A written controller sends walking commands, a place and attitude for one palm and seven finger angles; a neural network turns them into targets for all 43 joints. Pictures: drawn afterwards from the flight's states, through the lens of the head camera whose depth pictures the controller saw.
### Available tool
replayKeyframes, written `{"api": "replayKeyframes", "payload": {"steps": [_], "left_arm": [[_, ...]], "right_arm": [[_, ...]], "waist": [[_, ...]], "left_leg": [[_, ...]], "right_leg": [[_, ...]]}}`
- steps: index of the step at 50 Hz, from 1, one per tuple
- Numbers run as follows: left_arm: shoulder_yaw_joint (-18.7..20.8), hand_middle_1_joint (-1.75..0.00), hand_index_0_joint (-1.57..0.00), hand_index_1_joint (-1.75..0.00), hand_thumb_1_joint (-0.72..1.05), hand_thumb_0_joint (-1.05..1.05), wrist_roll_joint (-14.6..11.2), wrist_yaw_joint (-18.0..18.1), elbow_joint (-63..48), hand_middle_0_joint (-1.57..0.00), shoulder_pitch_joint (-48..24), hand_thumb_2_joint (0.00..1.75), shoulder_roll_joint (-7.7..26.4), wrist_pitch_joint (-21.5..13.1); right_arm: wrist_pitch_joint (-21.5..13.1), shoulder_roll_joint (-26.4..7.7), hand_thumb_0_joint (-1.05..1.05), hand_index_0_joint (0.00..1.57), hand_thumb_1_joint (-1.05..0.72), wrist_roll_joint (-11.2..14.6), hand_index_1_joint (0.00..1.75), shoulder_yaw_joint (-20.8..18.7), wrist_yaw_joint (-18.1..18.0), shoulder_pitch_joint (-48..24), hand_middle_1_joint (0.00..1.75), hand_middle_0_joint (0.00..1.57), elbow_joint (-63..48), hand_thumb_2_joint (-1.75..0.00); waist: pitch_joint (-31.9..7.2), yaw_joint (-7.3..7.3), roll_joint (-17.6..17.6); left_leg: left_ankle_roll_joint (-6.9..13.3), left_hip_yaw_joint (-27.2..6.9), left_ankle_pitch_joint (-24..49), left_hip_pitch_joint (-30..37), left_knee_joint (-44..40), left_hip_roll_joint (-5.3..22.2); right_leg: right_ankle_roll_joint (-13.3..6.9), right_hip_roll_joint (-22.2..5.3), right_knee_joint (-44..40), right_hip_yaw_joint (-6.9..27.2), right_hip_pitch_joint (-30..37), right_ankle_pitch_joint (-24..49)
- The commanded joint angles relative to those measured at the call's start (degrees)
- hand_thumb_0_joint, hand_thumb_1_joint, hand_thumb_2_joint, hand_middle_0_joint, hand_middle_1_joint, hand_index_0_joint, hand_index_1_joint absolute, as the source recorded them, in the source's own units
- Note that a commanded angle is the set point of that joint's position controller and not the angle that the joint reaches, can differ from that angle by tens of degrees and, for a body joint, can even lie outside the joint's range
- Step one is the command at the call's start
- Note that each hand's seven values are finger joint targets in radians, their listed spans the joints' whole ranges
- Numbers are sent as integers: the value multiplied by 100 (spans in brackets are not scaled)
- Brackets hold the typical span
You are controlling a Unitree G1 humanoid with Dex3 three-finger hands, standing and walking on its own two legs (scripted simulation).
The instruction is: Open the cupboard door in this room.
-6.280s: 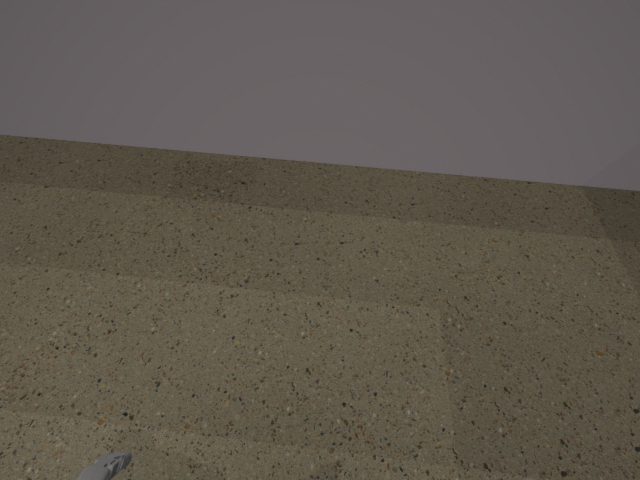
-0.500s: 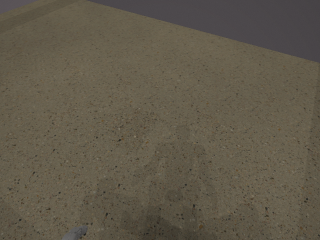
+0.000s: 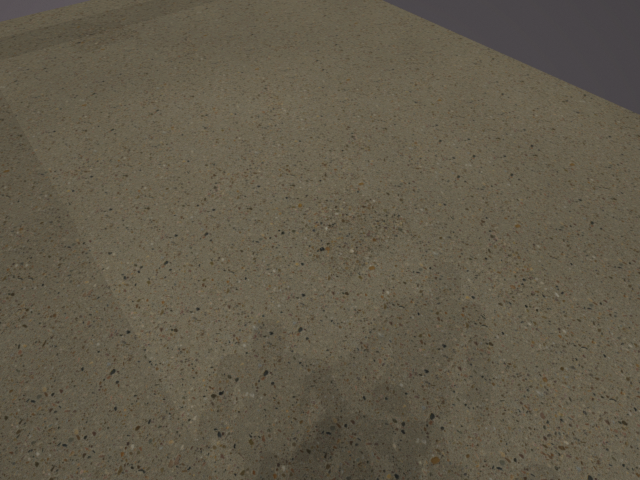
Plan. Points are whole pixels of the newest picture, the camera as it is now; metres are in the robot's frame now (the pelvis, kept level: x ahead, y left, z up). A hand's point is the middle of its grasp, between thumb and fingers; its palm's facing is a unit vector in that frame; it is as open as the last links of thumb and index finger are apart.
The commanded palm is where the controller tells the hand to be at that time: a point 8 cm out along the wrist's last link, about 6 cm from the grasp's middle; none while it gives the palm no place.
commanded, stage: turn or walk to find it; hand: left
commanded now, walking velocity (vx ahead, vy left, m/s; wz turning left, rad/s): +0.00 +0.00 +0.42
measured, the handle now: out of the picture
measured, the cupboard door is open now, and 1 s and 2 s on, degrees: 0 0 0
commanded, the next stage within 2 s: none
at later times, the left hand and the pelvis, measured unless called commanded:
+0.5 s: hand out of the picture +0.04 +0.22 -0.15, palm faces +0.20 -0.94 -0.27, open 7.4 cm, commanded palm none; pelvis -0.04 +0.00 +0.00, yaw +10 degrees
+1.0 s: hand out of the picture -0.14 +0.21 -0.19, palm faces +0.47 -0.86 -0.22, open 7.4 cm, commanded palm none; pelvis -0.09 +0.01 -0.01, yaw +25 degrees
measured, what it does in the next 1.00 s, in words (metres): steps on the spot, turning left: left foot, then right foot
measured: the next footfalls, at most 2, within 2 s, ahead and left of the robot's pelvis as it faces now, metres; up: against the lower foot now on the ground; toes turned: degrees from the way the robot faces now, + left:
left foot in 0.04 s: +0.02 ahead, +0.13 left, +0.00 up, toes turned +5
right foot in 0.50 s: +0.03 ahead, -0.10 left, +0.00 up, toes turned +7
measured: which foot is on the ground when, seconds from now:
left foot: up 0.00-0.02, down 0.04-0.50, up 0.52-0.94, down 0.96-1.00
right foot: down 0.00-0.04, up 0.06-0.48, down 0.50-0.96, up 0.98-1.00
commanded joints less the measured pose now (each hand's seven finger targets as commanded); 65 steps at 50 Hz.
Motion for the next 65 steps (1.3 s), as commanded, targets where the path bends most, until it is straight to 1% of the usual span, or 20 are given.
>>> {"api": "replayKeyframes", "payload": {"steps": [1,2,3,8,17,22,24,25,26,28,32,41,45,47,48,49,50,52,56,65], "left_arm": [[252,-30,-20,-30,90,0,-105,66,-368,-20,113,90,920,25],[134,-30,-20,-30,90,0,-96,38,-573,-20,-48,90,545,67],[131,-30,-20,-30,90,0,-58,66,-604,-20,-295,90,690,137],[180,-30,-20,-30,90,0,-65,-29,-292,-20,-212,90,728,129],[119,-30,-20,-30,90,0,-108,22,-523,-20,-545,90,612,116],[141,-30,-20,-30,90,0,-135,44,-459,-20,-61,90,608,23],[219,-30,-20,-30,90,0,-71,89,-401,-20,269,90,944,-62],[322,-30,-20,-30,90,0,12,123,-435,-20,352,90,1437,-104],[316,-30,-20,-30,90,0,-36,129,-543,-20,280,90,1526,-60],[277,-30,-20,-30,90,0,-65,138,-718,-20,-483,90,1184,-56],[152,-30,-20,-30,90,0,-63,114,-760,-20,-671,90,846,-134],[271,-30,-20,-30,90,0,33,124,-366,-20,143,90,1153,-90],[307,-30,-20,-30,90,0,11,90,-276,-20,90,90,1285,-49],[275,-30,-20,-30,90,0,-90,71,-336,-20,5,90,1025,21],[193,-30,-20,-30,90,0,-135,34,-525,-20,-12,90,627,69],[112,-30,-20,-30,90,0,-72,48,-640,-20,-423,90,587,137],[150,-30,-20,-30,90,0,-59,39,-609,-20,-514,90,659,179],[201,-30,-20,-30,90,0,-47,-1,-431,-20,-551,90,713,195],[165,-30,-20,-30,90,0,-74,-44,-264,-20,-295,90,696,117],[101,-30,-20,-30,90,0,-120,36,-554,-20,-757,90,568,92]], "right_arm": [[-313,-796,0,20,-90,-41,30,-143,-45,607,30,20,-308,-90],[-311,-1299,0,20,-90,-64,30,-261,-91,727,30,20,-312,-90],[-250,-1359,0,20,-90,-83,30,-260,-107,781,30,20,-274,-90],[-334,-838,0,20,-90,-78,30,-73,-223,-102,30,20,-486,-90],[-281,-890,0,20,-90,-108,30,-158,-188,141,30,20,-512,-90],[-229,-872,0,20,-90,-106,30,-194,-148,-91,30,20,-604,-90],[-228,-558,0,20,-90,-32,30,-168,-107,-78,30,20,-670,-90],[-231,-202,0,20,-90,-11,30,-97,-86,-34,30,20,-809,-90],[-168,-466,0,20,-90,-63,30,-198,-96,-205,30,20,-848,-90],[-7,-522,0,20,-90,-110,30,-262,-30,8,30,20,-569,-90],[8,-324,0,20,-90,-116,30,-213,34,529,30,20,-280,-90],[-73,-216,0,20,-90,-46,30,-83,13,-193,30,20,-434,-90],[-178,-173,0,20,-90,-4,30,-33,-39,205,30,20,-349,-90],[-281,-475,0,20,-90,-19,30,-79,-34,671,30,20,-239,-90],[-323,-1043,0,20,-90,-75,30,-208,-65,718,30,20,-284,-90],[-265,-1328,0,20,-90,-88,30,-257,-110,838,30,20,-249,-90],[-263,-1192,0,20,-90,-109,30,-213,-139,667,30,20,-260,-90],[-285,-878,0,20,-90,-107,30,-124,-210,106,30,20,-369,-90],[-369,-800,0,20,-90,-60,30,-67,-234,103,30,20,-420,-90],[-306,-842,0,20,-90,-110,30,-163,-213,408,30,20,-415,-90]], "waist": [[-1038,-289,517],[-824,-383,1981],[-806,-475,1352],[-348,-133,978],[-443,-289,914],[-531,-21,792],[-690,150,-92],[-681,205,-1647],[-558,272,-1375],[-66,-76,-1093],[-161,-296,-820],[-354,214,-1026],[-718,23,-1120],[-913,-275,-59],[-721,-327,1752],[-551,-477,1716],[-460,-404,1193],[-110,-230,1278],[-424,-141,775],[-615,-348,848]], "left_leg": [[394,-889,2160,1609,-2242,801],[973,-2307,4156,1779,-2274,2027],[1366,-2058,4135,1301,-2158,2233],[1176,-1234,3895,976,-2139,1179],[1386,-1873,3473,933,-2094,1178],[1174,-2099,2901,50,-1773,863],[690,-1669,1464,-998,-1005,266],[278,-659,-261,-1850,332,-565],[244,-685,-904,-1600,1538,-467],[254,-856,-255,-1439,2672,-255],[45,-511,568,-1442,3030,-130],[-14,-37,-364,-909,795,68],[79,300,158,-40,-578,-80],[231,-196,1453,1159,-1993,249],[774,-2121,2720,1579,-2387,1682],[1269,-2371,3391,1053,-2465,2192],[1373,-2068,2844,708,-2511,2049],[1171,-1721,2423,413,-2509,1473],[1181,-1307,3738,1070,-2202,1125],[1429,-2055,4001,1298,-1984,1205]], "right_leg": [[22,-402,1074,335,-506,754],[377,194,2094,372,-1826,-1936],[276,159,2698,861,-1562,-1987],[364,235,3154,1107,-1652,-748],[399,464,1757,1150,-1105,-981],[284,708,25,991,271,-126],[103,14,-1238,1594,1477,313],[-482,-1418,-1675,3109,1740,419],[-965,-2002,-1863,3282,792,605],[-805,-1377,-2190,2648,-271,-917],[-513,-738,-1796,1344,104,196],[-901,-1215,-1415,1293,833,1076],[-733,-1194,-736,957,757,1939],[-179,-773,444,425,-91,1133],[293,27,1615,158,-1645,-1096],[305,199,2402,654,-1712,-1969],[241,112,2767,962,-1566,-1680],[275,151,3131,1128,-1716,-998],[389,286,3034,1103,-1667,-600],[409,493,1748,1223,-1284,-1059]]}}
